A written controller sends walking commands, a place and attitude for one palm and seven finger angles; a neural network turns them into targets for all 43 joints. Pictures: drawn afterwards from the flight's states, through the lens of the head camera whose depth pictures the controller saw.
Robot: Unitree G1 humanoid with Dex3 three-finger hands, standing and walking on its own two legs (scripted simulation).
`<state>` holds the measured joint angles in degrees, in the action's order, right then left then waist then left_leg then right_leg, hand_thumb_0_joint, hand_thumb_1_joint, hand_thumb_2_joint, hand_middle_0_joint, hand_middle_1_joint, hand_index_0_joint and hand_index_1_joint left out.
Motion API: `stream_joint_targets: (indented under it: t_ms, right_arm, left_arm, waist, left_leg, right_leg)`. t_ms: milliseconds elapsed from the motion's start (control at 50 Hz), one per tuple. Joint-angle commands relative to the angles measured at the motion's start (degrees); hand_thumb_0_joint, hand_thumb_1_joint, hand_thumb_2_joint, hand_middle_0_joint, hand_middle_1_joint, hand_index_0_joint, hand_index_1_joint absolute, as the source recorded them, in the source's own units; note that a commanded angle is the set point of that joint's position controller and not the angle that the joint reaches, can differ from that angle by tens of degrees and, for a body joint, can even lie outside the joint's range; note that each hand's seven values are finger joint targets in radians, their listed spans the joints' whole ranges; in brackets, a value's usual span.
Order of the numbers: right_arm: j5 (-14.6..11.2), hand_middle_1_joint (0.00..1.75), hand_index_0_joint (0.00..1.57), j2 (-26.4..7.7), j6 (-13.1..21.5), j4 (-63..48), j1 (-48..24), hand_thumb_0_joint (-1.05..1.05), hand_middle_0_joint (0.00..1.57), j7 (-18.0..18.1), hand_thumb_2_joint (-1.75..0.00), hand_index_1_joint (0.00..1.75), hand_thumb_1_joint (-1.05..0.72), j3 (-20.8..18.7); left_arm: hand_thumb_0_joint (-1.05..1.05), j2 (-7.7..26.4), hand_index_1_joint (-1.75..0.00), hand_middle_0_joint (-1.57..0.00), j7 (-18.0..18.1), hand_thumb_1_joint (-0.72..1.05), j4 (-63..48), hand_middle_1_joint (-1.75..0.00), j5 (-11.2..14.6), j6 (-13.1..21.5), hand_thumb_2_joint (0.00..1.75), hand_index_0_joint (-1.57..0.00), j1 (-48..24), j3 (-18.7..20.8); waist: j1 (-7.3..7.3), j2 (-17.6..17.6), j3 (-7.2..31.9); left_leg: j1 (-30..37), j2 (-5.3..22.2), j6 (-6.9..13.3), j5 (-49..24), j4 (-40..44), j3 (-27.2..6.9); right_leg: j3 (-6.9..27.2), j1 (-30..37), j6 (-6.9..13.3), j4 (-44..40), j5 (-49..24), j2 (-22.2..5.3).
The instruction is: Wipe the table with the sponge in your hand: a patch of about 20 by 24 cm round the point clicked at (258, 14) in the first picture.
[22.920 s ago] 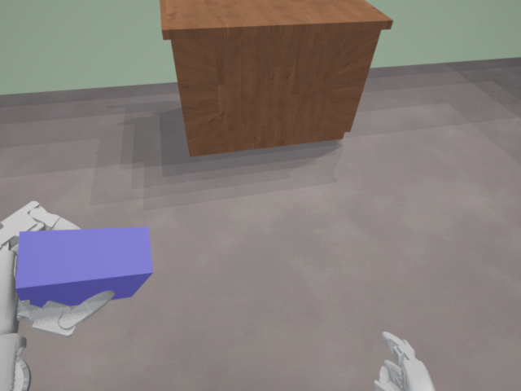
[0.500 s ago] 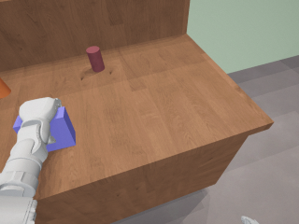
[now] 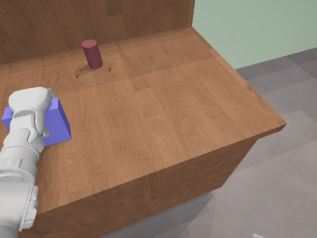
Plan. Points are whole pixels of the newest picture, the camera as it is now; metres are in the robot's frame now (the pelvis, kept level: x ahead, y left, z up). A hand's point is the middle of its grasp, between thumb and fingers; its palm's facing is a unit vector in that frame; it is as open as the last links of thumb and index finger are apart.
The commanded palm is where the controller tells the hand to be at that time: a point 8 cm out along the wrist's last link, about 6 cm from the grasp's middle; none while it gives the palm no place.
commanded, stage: slide across to the middle lane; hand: left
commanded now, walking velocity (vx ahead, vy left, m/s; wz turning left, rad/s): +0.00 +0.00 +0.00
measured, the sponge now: (43, 129) +0.39 +0.34 +0.03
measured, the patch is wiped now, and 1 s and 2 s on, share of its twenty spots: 0.40 0.45 0.60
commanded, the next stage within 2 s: wipe back along the middle lane in 0.64 s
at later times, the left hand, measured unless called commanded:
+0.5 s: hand (55, 107) +0.43 +0.30 +0.08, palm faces -0.06 +0.01 -1.00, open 9.8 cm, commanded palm +0.42 +0.27 +0.12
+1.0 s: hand (66, 108) +0.43 +0.27 +0.07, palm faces -0.06 +0.01 -1.00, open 9.8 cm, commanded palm +0.40 +0.24 +0.11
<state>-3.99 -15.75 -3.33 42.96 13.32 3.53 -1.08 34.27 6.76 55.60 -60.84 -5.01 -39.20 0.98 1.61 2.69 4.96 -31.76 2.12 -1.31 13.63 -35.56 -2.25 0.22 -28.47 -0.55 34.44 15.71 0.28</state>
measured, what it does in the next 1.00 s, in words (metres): stands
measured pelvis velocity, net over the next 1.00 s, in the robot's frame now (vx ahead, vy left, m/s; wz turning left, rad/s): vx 0.05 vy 0.00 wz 0.01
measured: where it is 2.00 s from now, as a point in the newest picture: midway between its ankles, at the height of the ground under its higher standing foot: outside the picture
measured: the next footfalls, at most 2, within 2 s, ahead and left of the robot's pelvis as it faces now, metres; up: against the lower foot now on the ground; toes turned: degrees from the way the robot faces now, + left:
none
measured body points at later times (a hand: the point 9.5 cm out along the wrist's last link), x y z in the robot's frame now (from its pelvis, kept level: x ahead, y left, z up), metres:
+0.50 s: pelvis +0.03 +0.01 +0.01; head +0.06 +0.00 +0.46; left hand +0.43 +0.29 +0.13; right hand +0.14 -0.24 -0.12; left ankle +0.04 +0.14 -0.72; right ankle +0.01 -0.13 -0.72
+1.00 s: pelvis +0.05 +0.00 +0.01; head +0.07 -0.02 +0.46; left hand +0.43 +0.27 +0.12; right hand +0.19 -0.25 -0.12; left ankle +0.04 +0.14 -0.72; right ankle +0.01 -0.13 -0.72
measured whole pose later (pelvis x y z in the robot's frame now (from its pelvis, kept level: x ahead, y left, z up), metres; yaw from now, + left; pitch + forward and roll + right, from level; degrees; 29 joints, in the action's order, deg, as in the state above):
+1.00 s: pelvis +0.05 +0.00 +0.01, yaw +1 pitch +8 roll -1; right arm -3.9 -15.1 -7.2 42.4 8.8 1.8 -1.2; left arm 22.8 8.2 40.9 -57.7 -19.4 -32.4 -9.0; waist -1.1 3.5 5.9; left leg -23.6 1.4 -1.3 16.0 -31.8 -2.3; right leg -0.1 -19.8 -0.7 30.2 18.0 -0.6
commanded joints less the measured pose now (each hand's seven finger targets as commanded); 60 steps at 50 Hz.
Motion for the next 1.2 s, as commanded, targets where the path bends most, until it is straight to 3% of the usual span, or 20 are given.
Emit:
stream_joint_targets:
  t_ms: [0, 60, 140, 160, 220, 300, 340, 460, 480, 600, 720, 800, 820, 880, 1000, 1020, 1060, 1100, 1160, 1180]
  right_arm:
    - [-0.1, 0.30, 0.20, -9.0, 1.7, -5.8, 1.4, 0.00, 0.20, 0.4, -0.90, 0.30, -0.90, -3.1]
    - [0.0, 0.30, 0.20, -8.3, 2.0, -5.9, 1.1, 0.00, 0.20, 0.3, -0.90, 0.30, -0.90, -3.4]
    - [-0.2, 0.30, 0.20, -8.0, 2.1, -5.4, 0.9, 0.00, 0.20, 0.3, -0.90, 0.30, -0.90, -3.7]
    - [-0.2, 0.30, 0.20, -8.0, 2.3, -5.3, 0.3, 0.00, 0.20, 0.4, -0.90, 0.30, -0.90, -3.8]
    - [-0.5, 0.30, 0.20, -7.7, 2.3, -5.0, -0.6, 0.00, 0.20, 0.3, -0.90, 0.30, -0.90, -3.7]
    - [-0.5, 0.30, 0.20, -7.6, 2.2, -4.5, -1.5, 0.00, 0.20, -0.2, -0.90, 0.30, -0.90, -3.5]
    - [-0.4, 0.30, 0.20, -7.4, 2.1, -4.7, -2.3, 0.00, 0.20, -0.4, -0.90, 0.30, -0.90, -3.3]
    - [-0.2, 0.30, 0.20, -6.8, 1.6, -6.0, -5.0, 0.00, 0.20, -1.0, -0.90, 0.30, -0.90, -3.3]
    - [-0.1, 0.30, 0.20, -6.9, 1.5, -6.4, -4.9, 0.00, 0.20, -1.1, -0.90, 0.30, -0.90, -3.2]
    - [0.0, 0.30, 0.20, -6.8, 0.4, -6.3, -6.4, 0.00, 0.20, -1.0, -0.90, 0.30, -0.90, -2.6]
    - [0.0, 0.30, 0.20, -6.3, -0.2, -6.5, -7.0, 0.00, 0.20, -0.9, -0.90, 0.30, -0.90, -2.3]
    - [0.2, 0.30, 0.20, -6.3, -0.6, -7.5, -7.4, 0.00, 0.20, -1.1, -0.90, 0.30, -0.90, -2.5]
    - [0.1, 0.30, 0.20, -6.2, -0.8, -7.9, -7.9, 0.00, 0.20, -1.2, -0.90, 0.30, -0.90, -2.5]
    - [0.1, 0.30, 0.20, -6.8, -1.4, -8.2, -8.2, 0.00, 0.20, -1.3, -0.90, 0.30, -0.90, -2.4]
    - [-0.4, 0.30, 0.20, -6.9, -1.9, -9.0, -10.2, 0.00, 0.20, -1.6, -0.90, 0.30, -0.90, -2.3]
    - [-0.3, 0.30, 0.20, -6.7, -1.9, -9.4, -10.6, 0.00, 0.20, -1.8, -0.90, 0.30, -0.90, -2.2]
    - [-0.5, 0.30, 0.20, -7.1, -2.0, -9.5, -11.4, 0.00, 0.20, -2.1, -0.90, 0.30, -0.90, -2.2]
    - [-0.6, 0.30, 0.20, -6.6, -1.8, -10.5, -11.9, 0.00, 0.20, -2.4, -0.90, 0.30, -0.90, -2.2]
    - [-0.6, 0.30, 0.20, -7.1, -1.9, -10.7, -13.4, 0.00, 0.20, -2.6, -0.90, 0.30, -0.90, -2.0]
    - [-0.7, 0.30, 0.20, -6.8, -2.0, -11.4, -13.5, 0.00, 0.20, -2.6, -0.90, 0.30, -0.90, -1.9]
  left_arm:
    - [0.00, 14.9, -1.60, -1.20, 2.4, 0.10, -5.7, -1.60, -1.4, -1.0, 1.30, -1.20, -19.1, 1.9]
    - [0.00, 12.1, -1.60, -1.20, 2.3, 0.10, -10.0, -1.60, -0.6, -0.1, 1.30, -1.20, -21.6, 0.4]
    - [0.00, 9.2, -1.60, -1.20, 3.0, 0.10, -12.4, -1.60, 1.6, 0.1, 1.30, -1.20, -22.3, -1.2]
    - [0.00, 10.3, -1.60, -1.20, 3.1, 0.10, -14.3, -1.60, 2.7, 0.5, 1.30, -1.20, -22.1, 1.0]
    - [0.00, 6.8, -1.60, -1.20, 3.4, 0.10, -14.5, -1.60, 3.8, -0.7, 1.30, -1.20, -21.6, -2.1]
    - [0.00, 5.9, -1.60, -1.20, 3.5, 0.10, -15.3, -1.60, 2.6, -3.3, 1.30, -1.20, -21.6, -3.0]
    - [0.00, 3.3, -1.60, -1.20, 3.4, 0.10, -15.6, -1.60, 2.2, -4.5, 1.30, -1.20, -22.0, -5.0]
    - [0.00, -0.7, -1.60, -1.20, 3.2, 0.10, -19.0, -1.60, 3.4, -6.6, 1.30, -1.20, -17.9, -5.7]
    - [0.00, -2.7, -1.60, -1.20, 3.1, 0.10, -19.9, -1.60, 3.5, -7.3, 1.30, -1.20, -18.6, -7.9]
    - [0.00, -0.3, -1.60, -1.20, 3.6, 0.10, -18.9, -1.60, 2.5, -10.5, 1.30, -1.20, -20.6, -5.9]
    - [0.00, -3.7, -1.60, -1.20, 2.6, 0.10, -19.1, -1.60, 1.8, -11.9, 1.30, -1.20, -23.6, -9.4]
    - [0.00, -4.9, -1.60, -1.20, 1.8, 0.10, -20.5, -1.60, 2.7, -11.7, 1.30, -1.20, -16.3, -8.8]
    - [0.00, -6.9, -1.60, -1.20, 1.5, 0.10, -21.1, -1.60, 3.1, -11.7, 1.30, -1.20, -14.7, -10.1]
    - [0.00, -7.2, -1.60, -1.20, 0.9, 0.10, -20.4, -1.60, 3.9, -12.5, 1.30, -1.20, -10.3, -9.7]
    - [0.00, -6.4, -1.60, -1.20, 0.4, 0.10, -24.2, -1.60, 4.0, -14.2, 1.30, -1.20, -3.5, -8.8]
    - [0.00, -8.4, -1.60, -1.20, 0.2, 0.10, -25.3, -1.60, 4.3, -14.4, 1.30, -1.20, -2.5, -10.5]
    - [0.00, -7.3, -1.60, -1.20, 0.1, 0.10, -26.0, -1.60, 4.5, -15.0, 1.30, -1.20, 1.0, -9.1]
    - [0.00, -9.7, -1.60, -1.20, -0.1, 0.10, -28.6, -1.60, 4.5, -15.5, 1.30, -1.20, 3.3, -11.2]
    - [0.00, -7.7, -1.60, -1.20, 0.0, 0.10, -30.6, -1.60, 5.0, -16.7, 1.30, -1.20, 7.2, -9.0]
    - [0.00, -10.2, -1.60, -1.20, -0.1, 0.10, -32.4, -1.60, 5.1, -17.2, 1.30, -1.20, 6.3, -11.5]
  waist:
    - [1.19, -1.7, 14.4]
    - [1.16, 0.5, 17.6]
    - [1.71, -0.3, 16.9]
    - [0.70, 0.3, 18.7]
    - [1.37, -0.3, 16.0]
    - [0.77, 0.9, 15.8]
    - [0.92, 0.7, 15.3]
    - [-0.53, -0.1, 17.8]
    - [-0.19, 0.1, 17.6]
    - [-0.20, -2.5, 16.7]
    - [0.62, -0.7, 17.0]
    - [-0.95, -1.6, 20.2]
    - [-0.88, -2.3, 19.6]
    - [-1.03, -6.0, 17.0]
    - [-2.48, -5.5, 16.7]
    - [-2.39, -4.7, 16.2]
    - [-3.11, -4.9, 15.1]
    - [-3.19, -5.0, 15.1]
    - [-4.05, -5.6, 14.1]
    - [-3.61, -4.6, 13.6]
  left_leg:
    - [10.2, -2.6, 3.8, -1.1, 3.4, 2.2]
    - [13.1, -2.2, 3.6, -3.4, 3.7, 1.8]
    - [14.6, -1.9, 3.6, -3.3, 4.0, 1.8]
    - [15.6, -1.8, 3.6, -5.2, 4.4, 1.5]
    - [16.2, -1.8, 3.5, -4.3, 5.2, 1.8]
    - [18.2, -1.9, 3.4, -6.6, 6.0, 1.3]
    - [18.6, -1.9, 3.2, -7.2, 6.3, 1.2]
    - [21.1, -1.7, 2.8, -13.7, 5.8, 0.9]
    - [21.5, -1.7, 2.9, -13.4, 5.7, 0.9]
    - [20.5, -2.1, 2.9, -14.7, 5.3, 1.5]
    - [21.5, -2.4, 2.9, -15.4, 4.7, 1.7]
    - [22.1, -2.6, 2.9, -18.6, 3.9, 1.9]
    - [21.9, -2.7, 3.0, -19.1, 3.6, 2.3]
    - [19.8, -2.8, 3.3, -18.1, 3.9, 2.3]
    - [19.3, -3.3, 3.4, -18.6, 4.1, 2.9]
    - [19.5, -3.3, 3.4, -19.0, 4.1, 3.1]
    - [19.1, -3.2, 3.1, -18.5, 4.7, 2.5]
    - [19.5, -3.2, 3.4, -19.1, 4.5, 2.6]
    - [19.1, -3.1, 3.0, -18.0, 5.3, 2.2]
    - [19.4, -3.2, 3.2, -17.5, 5.3, 2.4]
  right_leg:
    - [-0.9, 2.2, 2.6, -7.0, -4.1, 1.6]
    - [-1.0, 2.6, 2.9, -6.8, -5.7, 1.8]
    - [-1.3, 2.9, 2.7, -7.5, -6.0, 1.9]
    - [-1.2, 4.4, 3.0, -7.3, -7.5, 1.9]
    - [-1.6, 4.1, 2.6, -8.2, -6.8, 1.8]
    - [-2.3, 4.6, 3.1, -8.2, -8.1, 1.9]
    - [-2.5, 4.5, 3.2, -8.1, -8.5, 1.9]
    - [-2.9, 7.3, 3.5, -7.5, -13.8, 1.9]
    - [-3.3, 7.2, 3.4, -7.5, -13.6, 2.0]
    - [-3.2, 8.6, 3.3, -7.2, -17.1, 1.4]
    - [-3.2, 8.0, 3.4, -7.0, -17.9, 1.3]
    - [-3.0, 11.5, 3.5, -6.2, -22.7, 1.2]
    - [-3.0, 11.7, 3.4, -6.3, -24.1, 1.2]
    - [-3.1, 12.8, 3.1, -6.6, -25.2, 1.2]
    - [-2.5, 15.0, 3.1, -6.4, -27.5, 0.8]
    - [-2.5, 14.9, 3.1, -6.3, -28.2, 0.8]
    - [-2.5, 15.0, 3.3, -6.4, -26.6, 1.0]
    - [-2.8, 14.9, 3.3, -6.2, -26.8, 1.0]
    - [-2.6, 15.5, 3.4, -6.3, -25.3, 1.1]
    - [-3.1, 14.9, 3.3, -6.5, -24.2, 1.2]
